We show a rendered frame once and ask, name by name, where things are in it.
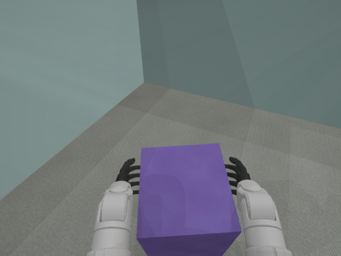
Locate left robot forearm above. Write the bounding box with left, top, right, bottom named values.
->
left=86, top=181, right=133, bottom=256

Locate right robot hand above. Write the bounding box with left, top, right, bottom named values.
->
left=225, top=157, right=251, bottom=195

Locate left robot hand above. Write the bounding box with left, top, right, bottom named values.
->
left=116, top=158, right=140, bottom=195

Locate right robot forearm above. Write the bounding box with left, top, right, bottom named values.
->
left=237, top=180, right=293, bottom=256

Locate carton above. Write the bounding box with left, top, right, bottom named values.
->
left=136, top=143, right=242, bottom=256

